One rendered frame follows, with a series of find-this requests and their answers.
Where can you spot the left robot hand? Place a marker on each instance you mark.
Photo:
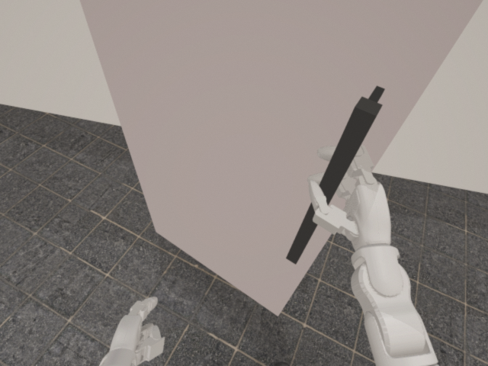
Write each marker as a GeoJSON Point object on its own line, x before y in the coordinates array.
{"type": "Point", "coordinates": [132, 335]}

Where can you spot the fridge door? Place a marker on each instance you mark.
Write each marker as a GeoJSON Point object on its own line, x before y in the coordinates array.
{"type": "Point", "coordinates": [224, 104]}

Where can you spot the robot left forearm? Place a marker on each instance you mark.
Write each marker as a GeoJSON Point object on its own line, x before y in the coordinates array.
{"type": "Point", "coordinates": [119, 357]}

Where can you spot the robot right forearm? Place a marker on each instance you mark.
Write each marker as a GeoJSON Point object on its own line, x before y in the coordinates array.
{"type": "Point", "coordinates": [395, 330]}

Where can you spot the handle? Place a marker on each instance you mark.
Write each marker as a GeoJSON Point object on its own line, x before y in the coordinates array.
{"type": "Point", "coordinates": [358, 125]}

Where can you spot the right robot hand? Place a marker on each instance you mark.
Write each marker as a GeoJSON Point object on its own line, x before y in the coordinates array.
{"type": "Point", "coordinates": [366, 202]}

